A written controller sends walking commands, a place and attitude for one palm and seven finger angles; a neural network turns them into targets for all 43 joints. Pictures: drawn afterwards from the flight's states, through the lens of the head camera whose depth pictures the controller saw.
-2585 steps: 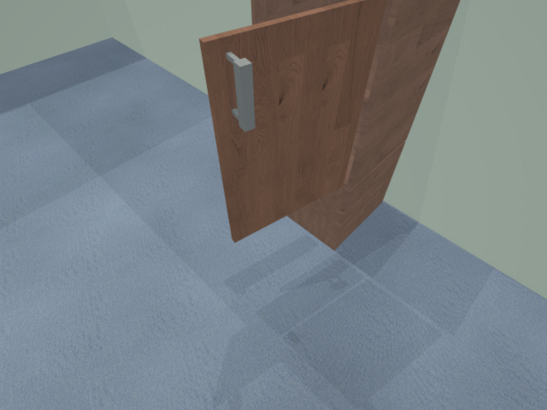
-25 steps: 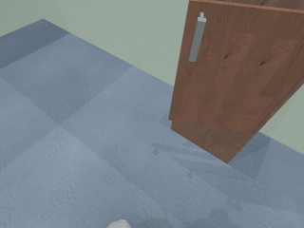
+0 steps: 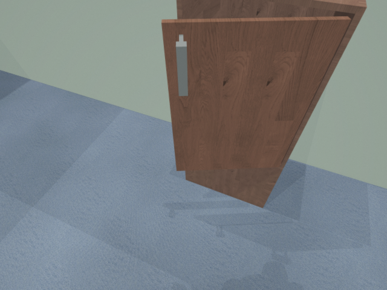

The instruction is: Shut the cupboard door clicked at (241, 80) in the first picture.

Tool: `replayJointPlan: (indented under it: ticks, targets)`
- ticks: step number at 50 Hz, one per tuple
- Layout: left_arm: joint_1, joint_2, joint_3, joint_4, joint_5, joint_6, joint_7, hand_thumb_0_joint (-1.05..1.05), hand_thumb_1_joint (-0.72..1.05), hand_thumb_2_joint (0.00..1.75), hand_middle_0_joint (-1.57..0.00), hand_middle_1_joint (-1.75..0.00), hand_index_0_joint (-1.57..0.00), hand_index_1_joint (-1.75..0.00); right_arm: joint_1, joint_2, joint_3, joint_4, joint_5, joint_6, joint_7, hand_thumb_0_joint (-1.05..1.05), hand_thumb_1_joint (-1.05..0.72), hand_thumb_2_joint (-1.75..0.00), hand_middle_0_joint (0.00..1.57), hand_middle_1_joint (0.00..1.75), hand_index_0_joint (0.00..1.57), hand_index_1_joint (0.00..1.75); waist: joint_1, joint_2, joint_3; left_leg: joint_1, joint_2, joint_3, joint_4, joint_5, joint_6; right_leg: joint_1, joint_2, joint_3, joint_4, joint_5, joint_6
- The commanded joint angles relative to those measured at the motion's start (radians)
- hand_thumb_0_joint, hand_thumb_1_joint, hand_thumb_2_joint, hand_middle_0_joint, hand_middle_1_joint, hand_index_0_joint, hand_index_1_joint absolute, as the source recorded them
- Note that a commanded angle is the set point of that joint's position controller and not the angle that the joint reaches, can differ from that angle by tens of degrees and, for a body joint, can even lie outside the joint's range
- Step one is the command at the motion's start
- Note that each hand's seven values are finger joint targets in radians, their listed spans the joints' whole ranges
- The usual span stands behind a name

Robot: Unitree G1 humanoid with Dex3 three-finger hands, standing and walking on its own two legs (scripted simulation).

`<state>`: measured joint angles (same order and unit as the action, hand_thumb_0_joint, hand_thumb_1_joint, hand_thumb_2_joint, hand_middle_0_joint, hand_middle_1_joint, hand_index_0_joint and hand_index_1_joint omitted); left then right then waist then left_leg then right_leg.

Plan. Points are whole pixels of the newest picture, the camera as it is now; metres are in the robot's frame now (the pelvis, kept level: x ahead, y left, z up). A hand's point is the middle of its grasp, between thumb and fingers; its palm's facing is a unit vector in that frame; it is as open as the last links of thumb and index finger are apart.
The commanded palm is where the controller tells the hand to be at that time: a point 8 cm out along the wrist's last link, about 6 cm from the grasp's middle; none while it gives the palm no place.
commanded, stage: take the last steps up to it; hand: left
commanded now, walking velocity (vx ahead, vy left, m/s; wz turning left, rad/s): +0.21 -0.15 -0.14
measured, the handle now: (182, 65) +0.58 +0.04 +0.16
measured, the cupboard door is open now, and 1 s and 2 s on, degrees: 26 26 26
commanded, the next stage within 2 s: come to a stop and stand still in 0.24 s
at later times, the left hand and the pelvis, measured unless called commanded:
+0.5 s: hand out of the picture +0.16 +0.14 -0.19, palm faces -0.02 -0.99 -0.14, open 7.4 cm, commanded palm none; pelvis +0.13 -0.03 +0.00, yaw -3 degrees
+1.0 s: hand (165, 278) +0.18 +0.07 -0.15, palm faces -0.01 -0.96 -0.28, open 7.4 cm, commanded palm none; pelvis +0.13 -0.11 +0.01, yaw -2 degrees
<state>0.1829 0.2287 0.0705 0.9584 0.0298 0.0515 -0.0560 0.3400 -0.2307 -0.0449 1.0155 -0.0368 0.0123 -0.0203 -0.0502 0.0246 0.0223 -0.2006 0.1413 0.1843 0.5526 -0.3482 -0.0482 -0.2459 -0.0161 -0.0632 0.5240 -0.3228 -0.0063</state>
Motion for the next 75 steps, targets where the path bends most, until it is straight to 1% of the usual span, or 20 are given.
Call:
replayJointPlan:
  ticks: [1, 7, 14, 16, 17, 19, 20, 23, 37, 39, 40, 46, 55, 59, 61, 63, 65, 68, 71, 75]
  targets:
    - [0.248, 0.246, 0.049, 0.029, -0.005, -0.044, 0.042, 0.00, 0.90, 0.90, -0.20, -0.30, -0.20, -0.30, -0.185, -0.093, -0.018, -0.136, 0.015, -0.019, -0.002, 0.00, -0.90, -0.90, 0.20, 0.30, 0.20, 0.30, 0.173, -0.298, 0.016, -0.506, -0.076, -0.067, 0.458, -0.329, 0.022, 0.292, -0.347, 0.501, -0.354, -0.034, -0.231]
    - [0.056, 0.105, 0.002, -0.005, -0.007, -0.076, 0.059, 0.00, 0.90, 0.90, -0.20, -0.30, -0.20, -0.30, -0.088, -0.058, -0.022, -0.072, 0.006, -0.013, 0.012, 0.00, -0.90, -0.90, 0.20, 0.30, 0.20, 0.30, 0.020, -0.127, 0.055, -0.406, -0.036, -0.111, 0.527, -0.038, -0.001, 0.126, -0.192, 0.169, -0.295, 0.330, -0.210]
    - [0.095, 0.115, 0.004, 0.034, -0.002, -0.074, 0.063, 0.00, 0.90, 0.90, -0.20, -0.30, -0.20, -0.30, -0.124, -0.039, -0.013, -0.091, 0.012, -0.025, 0.004, 0.00, -0.90, -0.90, 0.20, 0.30, 0.20, 0.30, 0.029, -0.103, 0.014, -0.300, -0.068, -0.054, 0.193, -0.004, 0.020, 0.221, -0.177, 0.161, -0.203, 0.582, -0.213]
    - [0.065, 0.112, 0.004, 0.030, -0.014, -0.070, 0.061, 0.00, 0.90, 0.90, -0.20, -0.30, -0.20, -0.30, -0.007, -0.056, -0.016, -0.053, 0.010, -0.037, -0.009, 0.00, -0.90, -0.90, 0.20, 0.30, 0.20, 0.30, -0.029, -0.072, -0.037, -0.100, -0.110, -0.029, 0.020, 0.147, 0.032, 0.179, -0.121, 0.116, -0.053, 0.660, -0.172]
    - [0.080, 0.090, 0.001, 0.032, -0.022, -0.070, 0.063, 0.00, 0.90, 0.90, -0.20, -0.30, -0.20, -0.30, 0.090, -0.087, -0.020, -0.020, 0.003, -0.046, -0.014, 0.00, -0.90, -0.90, 0.20, 0.30, 0.20, 0.30, -0.064, -0.019, -0.098, 0.099, -0.075, -0.087, -0.075, 0.297, 0.044, 0.097, -0.083, 0.096, 0.111, 0.591, -0.125]
    - [0.151, 0.034, -0.020, 0.013, -0.033, -0.063, 0.065, 0.00, 0.90, 0.90, -0.20, -0.30, -0.20, -0.30, 0.190, -0.222, -0.032, -0.007, 0.000, -0.042, -0.036, 0.00, -0.90, -0.90, 0.20, 0.30, 0.20, 0.30, -0.061, 0.298, -0.203, 0.346, 0.373, -0.610, -0.152, 0.914, 0.283, -0.240, 0.074, 0.055, 0.597, -0.316, -0.020]
    - [0.125, 0.063, -0.013, 0.000, -0.022, -0.048, 0.074, 0.00, 0.90, 0.90, -0.20, -0.30, -0.20, -0.30, 0.122, -0.201, -0.023, -0.032, 0.007, -0.029, -0.038, 0.00, -0.90, -0.90, 0.20, 0.30, 0.20, 0.30, -0.038, 0.146, -0.120, 0.186, 0.366, -0.522, -0.138, 0.892, 0.317, -0.194, 0.021, 0.136, 0.647, -0.321, -0.024]
    - [0.075, 0.042, 0.003, 0.011, -0.013, -0.012, 0.071, 0.00, 0.90, 0.90, -0.20, -0.30, -0.20, -0.30, -0.063, -0.114, 0.001, -0.071, 0.008, -0.021, -0.052, 0.00, -0.90, -0.90, 0.20, 0.30, 0.20, 0.30, 0.027, 0.168, 0.048, -0.095, 0.264, -0.396, -0.236, 0.663, 0.264, -0.157, -0.027, 0.134, 0.590, -0.224, 0.024]
    - [0.146, 0.047, 0.001, -0.005, -0.007, -0.022, 0.082, 0.00, 0.90, 0.90, -0.20, -0.30, -0.20, -0.30, -0.151, -0.125, -0.054, -0.078, 0.020, 0.021, -0.009, 0.00, -0.90, -0.90, 0.20, 0.30, 0.20, 0.30, 0.091, 0.114, -0.111, -0.056, 0.086, -0.171, -0.016, 0.392, 0.121, 0.098, -0.012, 0.031, -0.054, 0.185, 0.029]
    - [0.097, 0.186, 0.015, -0.020, 0.011, -0.050, 0.090, 0.00, 0.90, 0.90, -0.20, -0.30, -0.20, -0.30, -0.114, -0.006, -0.035, -0.105, 0.031, 0.030, 0.006, 0.00, -0.90, -0.90, 0.20, 0.30, 0.20, 0.30, 0.066, -0.323, -0.045, -0.245, -0.140, -0.098, 0.281, -0.241, 0.019, 0.065, -0.352, 0.422, -0.225, 0.512, -0.097]
    - [0.088, 0.198, 0.008, -0.030, 0.004, -0.051, 0.088, 0.00, 0.90, 0.90, -0.20, -0.30, -0.20, -0.30, -0.122, -0.036, -0.037, -0.107, 0.029, 0.049, 0.005, 0.00, -0.90, -0.90, 0.20, 0.30, 0.20, 0.30, 0.075, -0.235, -0.031, -0.180, -0.113, -0.197, 0.383, -0.281, 0.026, -0.062, -0.414, 0.412, -0.253, 0.485, -0.175]
    - [0.074, 0.153, 0.012, -0.016, -0.006, -0.060, 0.104, 0.00, 0.90, 0.90, -0.20, -0.30, -0.20, -0.30, -0.142, -0.073, -0.039, -0.085, 0.021, 0.052, 0.018, 0.00, -0.90, -0.90, 0.20, 0.30, 0.20, 0.30, 0.068, -0.224, -0.057, -0.353, -0.132, -0.232, 0.597, -0.077, -0.007, 0.170, -0.300, 0.259, -0.127, 0.792, -0.137]
    - [0.151, 0.154, 0.016, 0.005, 0.011, -0.058, 0.107, 0.00, 0.90, 0.90, -0.20, -0.30, -0.20, -0.30, -0.201, -0.047, -0.021, -0.110, 0.030, 0.035, 0.023, 0.00, -0.90, -0.90, 0.20, 0.30, 0.20, 0.30, 0.116, -0.246, -0.083, -0.257, -0.137, -0.179, 0.284, -0.119, -0.015, 0.220, -0.307, 0.271, -0.160, 0.601, -0.164]
    - [0.080, 0.168, 0.017, 0.005, 0.006, -0.048, 0.097, 0.00, 0.90, 0.90, -0.20, -0.30, -0.20, -0.30, -0.096, -0.037, -0.012, -0.077, 0.034, 0.020, 0.018, 0.00, -0.90, -0.90, 0.20, 0.30, 0.20, 0.30, 0.055, -0.268, -0.074, -0.018, -0.159, -0.137, -0.046, 0.036, 0.006, 0.063, -0.246, 0.227, -0.143, 0.380, -0.106]
    - [0.062, 0.116, 0.001, -0.002, -0.010, -0.038, 0.093, 0.00, 0.90, 0.90, -0.20, -0.30, -0.20, -0.30, -0.034, -0.081, -0.014, -0.050, 0.034, 0.000, 0.013, 0.00, -0.90, -0.90, 0.20, 0.30, 0.20, 0.30, 0.030, -0.114, -0.084, 0.171, -0.099, -0.173, -0.199, 0.169, 0.024, -0.085, -0.149, 0.154, -0.060, 0.158, -0.029]
    - [0.087, 0.034, -0.016, -0.003, -0.016, -0.021, 0.090, 0.00, 0.90, 0.90, -0.20, -0.30, -0.20, -0.30, -0.085, -0.179, -0.027, -0.074, 0.016, 0.002, 0.002, 0.00, -0.90, -0.90, 0.20, 0.30, 0.20, 0.30, 0.045, 0.203, -0.026, 0.009, 0.156, -0.429, -0.312, 0.158, 0.150, -0.103, -0.034, 0.032, 0.100, -0.157, 0.038]
    - [0.089, 0.025, -0.019, 0.012, -0.003, -0.013, 0.082, 0.00, 0.90, 0.90, -0.20, -0.30, -0.20, -0.30, -0.173, -0.137, -0.010, -0.087, 0.009, 0.001, -0.002, 0.00, -0.90, -0.90, 0.20, 0.30, 0.20, 0.30, 0.080, 0.123, 0.077, -0.175, 0.113, -0.377, -0.361, -0.027, 0.175, -0.034, -0.034, 0.043, 0.169, -0.117, 0.025]
    - [0.102, 0.034, -0.025, 0.054, -0.004, -0.012, 0.074, 0.00, 0.90, 0.90, -0.20, -0.30, -0.20, -0.30, -0.181, -0.100, 0.005, -0.070, 0.015, -0.002, -0.013, 0.00, -0.90, -0.90, 0.20, 0.30, 0.20, 0.30, 0.081, 0.206, 0.108, -0.153, 0.052, -0.310, -0.335, 0.122, 0.157, -0.013, -0.028, 0.063, 0.156, -0.038, 0.019]
    - [0.157, 0.032, -0.035, 0.089, -0.009, -0.034, 0.074, 0.00, 0.90, 0.90, -0.20, -0.30, -0.20, -0.30, -0.154, -0.081, 0.012, -0.051, 0.028, -0.012, -0.018, 0.00, -0.90, -0.90, 0.20, 0.30, 0.20, 0.30, 0.098, 0.087, 0.045, -0.058, 0.002, -0.273, -0.234, 0.275, 0.136, 0.066, -0.024, 0.090, -0.077, 0.123, 0.016]
    - [0.115, 0.054, -0.042, 0.108, -0.013, -0.058, 0.082, 0.00, 0.90, 0.90, -0.20, -0.30, -0.20, -0.30, -0.079, -0.024, 0.015, -0.012, 0.036, -0.017, -0.011, 0.00, -0.90, -0.90, 0.20, 0.30, 0.20, 0.30, 0.047, -0.063, 0.030, 0.012, -0.061, -0.237, -0.212, 0.207, 0.074, 0.060, -0.087, 0.170, -0.187, 0.227, -0.016]
